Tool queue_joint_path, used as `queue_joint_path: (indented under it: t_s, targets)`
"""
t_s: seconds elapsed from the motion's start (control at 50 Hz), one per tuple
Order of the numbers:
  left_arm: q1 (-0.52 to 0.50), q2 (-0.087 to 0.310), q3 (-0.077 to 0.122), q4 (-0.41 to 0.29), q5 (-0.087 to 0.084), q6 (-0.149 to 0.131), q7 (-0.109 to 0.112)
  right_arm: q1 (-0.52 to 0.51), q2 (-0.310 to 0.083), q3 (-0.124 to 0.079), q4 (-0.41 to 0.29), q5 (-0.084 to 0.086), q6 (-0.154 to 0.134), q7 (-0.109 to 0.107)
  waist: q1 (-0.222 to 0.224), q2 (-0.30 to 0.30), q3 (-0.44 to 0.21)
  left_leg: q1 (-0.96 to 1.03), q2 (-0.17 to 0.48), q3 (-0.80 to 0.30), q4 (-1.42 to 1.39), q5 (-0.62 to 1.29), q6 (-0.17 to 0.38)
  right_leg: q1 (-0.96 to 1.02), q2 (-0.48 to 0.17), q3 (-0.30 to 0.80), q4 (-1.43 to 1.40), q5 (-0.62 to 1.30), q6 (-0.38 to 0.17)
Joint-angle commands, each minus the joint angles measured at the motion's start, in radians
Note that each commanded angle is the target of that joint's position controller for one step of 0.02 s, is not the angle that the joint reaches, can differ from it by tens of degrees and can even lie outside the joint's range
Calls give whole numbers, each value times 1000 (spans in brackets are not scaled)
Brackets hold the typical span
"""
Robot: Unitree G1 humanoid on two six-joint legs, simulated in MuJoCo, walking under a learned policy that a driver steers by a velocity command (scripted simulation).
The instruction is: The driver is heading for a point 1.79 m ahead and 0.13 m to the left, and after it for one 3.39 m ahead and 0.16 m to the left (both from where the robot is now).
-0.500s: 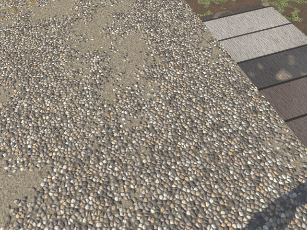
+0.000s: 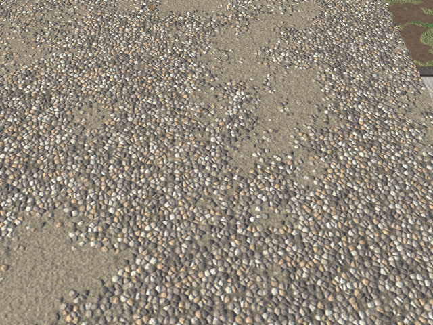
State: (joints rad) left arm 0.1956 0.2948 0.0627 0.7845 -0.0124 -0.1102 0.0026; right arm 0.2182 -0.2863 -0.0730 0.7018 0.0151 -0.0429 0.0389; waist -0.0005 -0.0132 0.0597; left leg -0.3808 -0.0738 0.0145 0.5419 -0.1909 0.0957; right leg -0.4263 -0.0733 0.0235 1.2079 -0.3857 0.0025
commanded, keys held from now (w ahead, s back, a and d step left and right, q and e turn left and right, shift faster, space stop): w+q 0.40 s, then w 0.60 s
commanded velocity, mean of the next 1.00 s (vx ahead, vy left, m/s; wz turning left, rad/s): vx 0.50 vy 0.00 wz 0.36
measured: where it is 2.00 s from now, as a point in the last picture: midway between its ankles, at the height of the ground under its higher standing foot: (151, 168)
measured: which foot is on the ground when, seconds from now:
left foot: down 0.00-0.36, up 0.38-0.84, down 0.86-1.00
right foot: up 0.00-0.34, down 0.36-0.88, up 0.90-1.00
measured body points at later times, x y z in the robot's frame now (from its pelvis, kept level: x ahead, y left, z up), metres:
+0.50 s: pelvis +0.28 -0.04 +0.00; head +0.31 -0.03 +0.45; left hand +0.36 +0.26 -0.09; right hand +0.44 -0.28 -0.11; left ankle +0.15 +0.07 -0.64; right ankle +0.36 -0.12 -0.73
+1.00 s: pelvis +0.51 +0.10 +0.01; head +0.53 +0.13 +0.45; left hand +0.47 +0.39 -0.13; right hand +0.75 -0.09 -0.08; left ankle +0.53 +0.20 -0.73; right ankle +0.48 -0.07 -0.64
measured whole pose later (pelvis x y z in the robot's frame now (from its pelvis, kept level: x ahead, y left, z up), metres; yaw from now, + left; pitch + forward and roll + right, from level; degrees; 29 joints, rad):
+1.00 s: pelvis +0.51 +0.10 +0.01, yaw +20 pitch +2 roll +0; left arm 0.29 0.31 0.04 0.86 -0.02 -0.08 -0.01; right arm 0.19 -0.27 -0.05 0.68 0.00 -0.07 0.03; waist 0.02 -0.03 0.02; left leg -0.34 -0.03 0.04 0.48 -0.17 0.06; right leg -0.41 -0.06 0.02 1.13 -0.38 -0.02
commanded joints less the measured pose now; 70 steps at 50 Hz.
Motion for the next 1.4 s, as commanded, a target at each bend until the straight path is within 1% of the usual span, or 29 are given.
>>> queue_joint_path:
  t_s: [0.02, 0.16, 0.24, 0.3, 0.34, 0.36, 0.38, 0.4, 0.42, 0.44, 0.46, 0.5, 0.54, 0.66, 0.78, 0.82, 0.86, 0.88, 0.9, 0.92, 0.94, 0.96, 0.98, 1.02, 1.1, 1.2, 1.3, 1.36, 1.4]
  targets:
    - [6, 118, 33, -81, 21, -9, 3, 4, -115, -29, -85, -11, -23, -14, 17, 59, -130, 249, 258, -387, -300, 207, 198, -210, -57, 57, -73, 91, 5]
    - [-191, 46, 5, -136, 23, 6, -4, 100, -153, -41, -49, 6, -18, -51, -43, 86, -68, 163, 171, -260, -304, 217, 140, -179, 23, 29, -516, 424, 62]
    - [-285, 63, 6, -168, 7, -10, -24, 156, -160, -43, -23, 13, -9, -56, -79, 106, -49, 197, 196, -329, -258, 134, 121, -122, 62, 39, -664, 468, 47]
    - [-263, 97, 20, -170, 5, -24, -34, 157, -156, -45, -19, 12, 1, -62, -57, 132, -53, 268, 225, -414, -179, 131, 102, -71, 72, 57, -722, 371, 16]
    - [-144, 121, 37, -141, 6, -33, -28, 126, -140, -41, -29, 10, 7, -63, 10, 154, -93, 263, 194, -425, -83, 216, 72, 92, 84, 28, -777, 334, -22]
    - [-28, 156, 52, -123, 20, -38, -22, 113, -97, -25, -44, 4, 5, -58, 67, 125, -193, 204, 139, -378, 86, 227, 39, 302, 13, 77, -765, 336, -68]
    - [136, 217, 65, -109, 27, -33, -12, 132, -41, -3, -67, -20, 2, -58, 114, -23, -347, 47, 53, -271, 385, -27, -5, 579, -171, 277, -751, 291, -124]
    - [174, 264, 76, -72, 32, -21, -24, 285, -18, 6, -93, 24, -8, -57, 26, -389, -409, -315, -31, -200, 664, -432, -55, 805, -359, 768, -870, 38, -279]
    - [134, 151, 52, -94, 10, -18, -26, 257, -126, -12, -49, 33, -7, -61, 56, -216, -300, -406, 48, -233, 770, -361, -69, 724, -333, 756, -915, -149, -251]
    - [98, 96, 37, -96, 8, -11, -22, 147, -161, -22, -58, 20, -3, -58, 80, -114, -182, -412, 77, -201, 773, -262, -73, 596, -283, 573, -921, -105, -208]
    - [58, 86, 27, -95, 19, -5, -24, 96, -140, -19, -65, 8, -1, -58, 60, -42, -121, -368, 106, -176, 744, -197, -76, 471, -237, 458, -939, 27, -192]
    - [27, 63, 17, -77, 29, -5, -24, 65, -103, -18, -79, 4, -4, -48, 21, -63, -62, -302, 147, -168, 653, -137, -72, 332, -171, 315, -982, 187, -190]
    - [38, 64, 17, -57, 20, -13, -25, 74, -66, -9, -77, 7, -2, -42, 7, -86, -66, -276, 154, -138, 583, -130, -76, 303, -154, 243, -1015, 276, -210]
    - [77, 136, 31, -9, -1, -1, -17, -93, -23, 20, -117, -6, -21, -25, 45, -54, -41, -271, 176, -61, 236, 113, -95, 312, -136, 85, -1064, 432, -213]
    - [171, 172, 34, 50, -18, 28, -16, -235, -44, 17, -163, 8, -33, -3, 81, -75, -9, -196, 131, -20, 31, 133, -67, 399, -179, 61, -1018, 451, -179]
    - [160, 189, 37, 59, -22, 39, -12, -192, -71, 5, -157, 4, -35, 0, 35, -85, -31, -101, 104, 2, -20, 88, -35, 430, -188, 48, -945, 590, -158]
    - [151, 161, 23, 59, -17, 44, -4, 52, -145, -36, -83, -8, -32, -13, -89, -53, -184, 273, 82, 16, -57, 119, 19, 335, -109, -36, -645, 764, -105]
    - [151, 96, -5, 26, 19, 38, -2, 235, -230, -58, -55, -18, -24, -29, -149, 106, -336, 569, 307, -245, -30, 167, 90, 112, -45, -84, -299, 425, -59]
    - [254, 13, -30, 13, 8, 18, -9, 234, -275, -59, -48, -19, -23, -22, -73, 337, -433, 772, 474, -695, -176, -53, 233, -220, 108, -8, -26, -188, -22]
    - [180, 126, -3, 22, -15, 5, -16, 212, -179, -35, -54, -9, -26, -17, -108, 203, -350, 708, 445, -685, -227, -172, 202, -331, 50, 77, 70, -182, -32]
    - [99, 150, 6, -6, -29, -2, -20, 148, -149, -22, -57, -5, -30, -16, -93, 163, -221, 585, 410, -543, -245, -125, 169, -372, 8, 55, 60, -84, -44]
    - [66, 134, 4, -6, -20, -1, -15, 87, -127, -14, -61, -10, -33, -13, -61, 89, -159, 460, 366, -442, -266, -22, 152, -333, -31, 38, 17, 2, -39]
    - [58, 125, 7, -6, -3, 4, -13, 43, -103, -8, -63, -15, -35, -9, -32, 80, -112, 363, 330, -370, -297, 62, 144, -293, -54, 38, -39, 58, -29]
    - [95, 93, 4, 7, -2, 24, -15, 15, -88, -6, -55, -20, -47, -8, 13, 105, -105, 265, 300, -297, -354, 144, 147, -204, -74, 42, -84, 118, -12]
    - [7, 65, -2, -20, 12, 45, -8, 51, -119, -15, -10, -15, -62, -20, 11, 69, -52, 234, 289, -195, -406, 251, 157, -266, -76, 36, -239, 256, 22]
    - [-159, 35, -17, -61, 7, 30, -26, 121, -147, -19, 42, -7, -50, -35, -47, 65, -13, 256, 254, -98, -418, 225, 112, -226, -34, 0, -537, 489, 17]
    - [-275, 48, -20, -112, -2, 18, -52, 196, -163, -24, 104, 3, -29, -42, -77, 71, 18, 402, 316, -111, -356, 246, 98, -244, -5, -3, -666, 431, -20]
    - [-216, 81, -8, -105, 0, 11, -60, 180, -181, -31, 119, 4, -14, -49, -29, 100, -26, 467, 330, -109, -257, 458, 68, -131, 33, -34, -705, 320, -63]
    - [39, 155, 32, -30, 7, 11, -46, 159, -161, -19, 113, -2, -3, -56, 95, 84, -193, 375, 247, -40, 45, 644, 19, 253, 58, -58, -715, 355, -121]
Keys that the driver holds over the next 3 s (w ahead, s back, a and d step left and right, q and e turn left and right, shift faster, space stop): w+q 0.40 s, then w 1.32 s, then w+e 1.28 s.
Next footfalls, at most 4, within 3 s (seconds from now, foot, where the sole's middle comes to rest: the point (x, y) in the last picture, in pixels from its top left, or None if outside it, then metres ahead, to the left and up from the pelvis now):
0.36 right None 0.40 -0.11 -0.77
0.86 left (150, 282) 0.57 0.22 -0.77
1.40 right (192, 184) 0.93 0.10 -0.77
1.94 left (110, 141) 1.13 0.43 -0.77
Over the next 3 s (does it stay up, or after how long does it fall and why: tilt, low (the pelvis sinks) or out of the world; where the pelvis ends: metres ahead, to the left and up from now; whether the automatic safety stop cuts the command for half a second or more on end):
stays up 1.58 0.28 -0.01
